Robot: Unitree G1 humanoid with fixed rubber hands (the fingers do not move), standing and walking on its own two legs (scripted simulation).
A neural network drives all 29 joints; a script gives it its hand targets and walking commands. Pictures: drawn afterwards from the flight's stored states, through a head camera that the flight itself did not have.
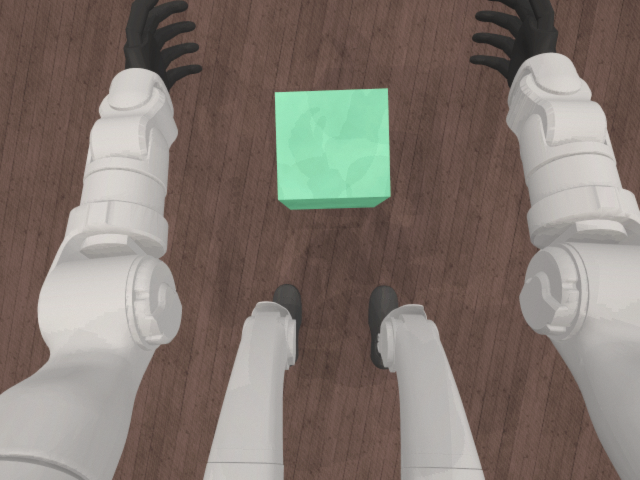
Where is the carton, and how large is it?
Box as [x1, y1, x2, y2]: [275, 88, 390, 209]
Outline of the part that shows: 387,88 275,92 278,199 290,209 367,207 374,206 390,196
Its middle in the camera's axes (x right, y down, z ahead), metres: +0.03 -0.19 +0.84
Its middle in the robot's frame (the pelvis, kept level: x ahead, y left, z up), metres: +0.53 +0.02 -0.52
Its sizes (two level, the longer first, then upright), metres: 0.210 0.200 0.250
